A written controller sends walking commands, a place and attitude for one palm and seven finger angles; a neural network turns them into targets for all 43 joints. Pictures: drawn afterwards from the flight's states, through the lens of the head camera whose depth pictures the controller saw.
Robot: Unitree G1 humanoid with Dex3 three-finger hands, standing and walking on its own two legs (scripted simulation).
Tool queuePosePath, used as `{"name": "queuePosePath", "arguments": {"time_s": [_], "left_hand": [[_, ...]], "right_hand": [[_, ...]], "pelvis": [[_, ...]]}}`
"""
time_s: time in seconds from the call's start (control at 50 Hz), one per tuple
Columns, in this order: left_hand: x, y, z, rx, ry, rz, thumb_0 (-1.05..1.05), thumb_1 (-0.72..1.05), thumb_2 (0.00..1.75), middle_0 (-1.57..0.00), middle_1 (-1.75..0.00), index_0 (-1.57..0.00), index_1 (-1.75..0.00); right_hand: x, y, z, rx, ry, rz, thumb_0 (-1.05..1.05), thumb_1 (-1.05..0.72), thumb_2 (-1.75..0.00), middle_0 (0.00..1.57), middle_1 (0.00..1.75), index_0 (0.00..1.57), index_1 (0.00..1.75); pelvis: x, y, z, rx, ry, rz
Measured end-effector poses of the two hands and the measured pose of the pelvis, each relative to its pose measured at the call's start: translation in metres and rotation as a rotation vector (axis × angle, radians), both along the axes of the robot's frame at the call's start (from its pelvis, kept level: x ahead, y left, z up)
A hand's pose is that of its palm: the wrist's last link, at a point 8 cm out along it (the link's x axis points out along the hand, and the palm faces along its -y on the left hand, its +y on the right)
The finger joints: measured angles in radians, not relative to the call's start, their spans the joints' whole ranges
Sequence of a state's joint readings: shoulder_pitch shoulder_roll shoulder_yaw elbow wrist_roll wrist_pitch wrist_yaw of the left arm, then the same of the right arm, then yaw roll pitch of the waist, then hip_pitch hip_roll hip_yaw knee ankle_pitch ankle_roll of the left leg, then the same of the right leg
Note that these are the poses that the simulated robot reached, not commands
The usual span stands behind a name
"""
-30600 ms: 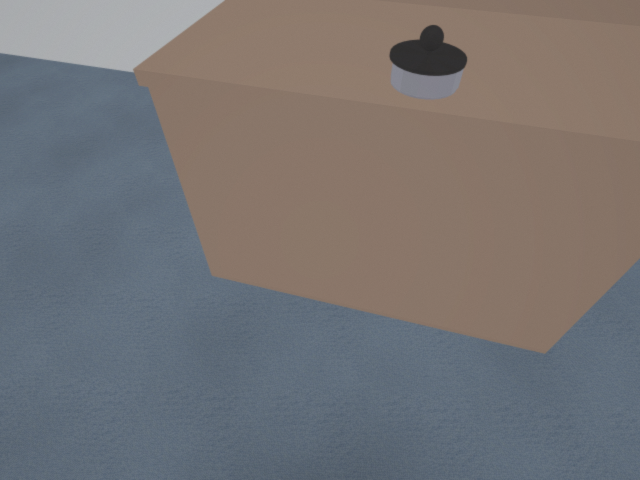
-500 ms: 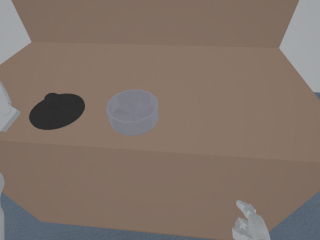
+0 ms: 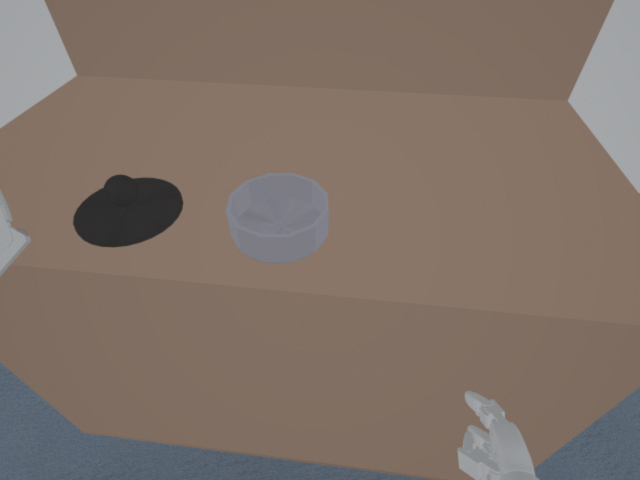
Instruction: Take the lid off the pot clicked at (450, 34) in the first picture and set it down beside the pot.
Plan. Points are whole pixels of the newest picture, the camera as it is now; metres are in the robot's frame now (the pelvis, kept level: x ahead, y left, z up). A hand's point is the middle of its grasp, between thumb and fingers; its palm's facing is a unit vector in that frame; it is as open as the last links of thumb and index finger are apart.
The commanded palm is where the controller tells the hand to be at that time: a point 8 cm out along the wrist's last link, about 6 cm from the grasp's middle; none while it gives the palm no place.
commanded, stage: step back with the hand held close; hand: left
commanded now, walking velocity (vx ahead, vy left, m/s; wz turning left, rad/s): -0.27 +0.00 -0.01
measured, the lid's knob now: (121, 190) +0.46 +0.37 +0.12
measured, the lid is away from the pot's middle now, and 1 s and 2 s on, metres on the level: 0.24 0.24 0.24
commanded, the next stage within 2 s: stop stepping back and stand still in 1.08 s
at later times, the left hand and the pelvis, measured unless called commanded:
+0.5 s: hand out of the picture +0.13 +0.25 +0.29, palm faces +0.52 -0.74 -0.43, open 7.4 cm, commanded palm +0.07 +0.31 +0.29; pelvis -0.06 +0.03 -0.01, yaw +1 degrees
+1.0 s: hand out of the picture +0.05 +0.25 +0.29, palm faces +0.43 -0.82 -0.38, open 7.4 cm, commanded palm +0.01 +0.33 +0.29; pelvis -0.14 +0.06 -0.02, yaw -4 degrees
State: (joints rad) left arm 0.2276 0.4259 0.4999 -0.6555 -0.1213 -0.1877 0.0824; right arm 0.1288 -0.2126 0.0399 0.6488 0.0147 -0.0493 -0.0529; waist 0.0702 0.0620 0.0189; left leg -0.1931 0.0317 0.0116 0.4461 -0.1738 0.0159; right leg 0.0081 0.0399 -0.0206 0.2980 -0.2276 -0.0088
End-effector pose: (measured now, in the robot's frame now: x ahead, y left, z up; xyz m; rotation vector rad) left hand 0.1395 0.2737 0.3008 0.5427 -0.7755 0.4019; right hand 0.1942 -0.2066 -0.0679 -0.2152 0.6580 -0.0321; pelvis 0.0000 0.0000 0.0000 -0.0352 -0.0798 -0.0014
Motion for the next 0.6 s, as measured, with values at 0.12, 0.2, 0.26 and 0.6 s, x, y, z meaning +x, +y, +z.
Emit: {"name": "queuePosePath", "arguments": {"time_s": [0.12, 0.2, 0.26, 0.6], "left_hand": [[0.012, 0.004, -0.009, 0.045, 0.036, -0.052, 0.01, 0.89, 0.9, -0.21, -0.3, -0.21, -0.3], [0.016, 0.007, -0.022, 0.073, 0.113, -0.093, 0.01, 0.89, 0.9, -0.21, -0.31, -0.21, -0.3], [0.009, 0.008, -0.026, 0.114, 0.142, -0.112, 0.01, 0.89, 0.9, -0.22, -0.31, -0.21, -0.3], [-0.066, 0.02, -0.007, 0.116, -0.112, -0.038, 0.0, 0.88, 0.9, -0.22, -0.31, -0.21, -0.3]], "right_hand": [[-0.016, -0.011, 0.001, -0.023, 0.036, -0.084, 0.01, -0.9, -0.9, 0.21, 0.3, 0.21, 0.3], [-0.035, -0.014, 0.002, -0.046, 0.06, -0.141, 0.01, -0.9, -0.9, 0.21, 0.3, 0.2, 0.3], [-0.051, -0.013, 0.001, -0.061, 0.078, -0.159, 0.01, -0.9, -0.9, 0.2, 0.3, 0.2, 0.3], [-0.119, 0.009, -0.031, -0.027, 0.106, -0.148, 0.01, -0.9, -0.9, 0.21, 0.3, 0.21, 0.3]], "pelvis": [[-0.005, 0.014, -0.003, -0.007, 0.043, -0.014], [-0.013, 0.023, -0.004, -0.003, 0.065, -0.026], [-0.022, 0.027, -0.006, 0.0, 0.079, -0.028], [-0.068, 0.035, -0.021, -0.045, 0.056, 0.014]]}}
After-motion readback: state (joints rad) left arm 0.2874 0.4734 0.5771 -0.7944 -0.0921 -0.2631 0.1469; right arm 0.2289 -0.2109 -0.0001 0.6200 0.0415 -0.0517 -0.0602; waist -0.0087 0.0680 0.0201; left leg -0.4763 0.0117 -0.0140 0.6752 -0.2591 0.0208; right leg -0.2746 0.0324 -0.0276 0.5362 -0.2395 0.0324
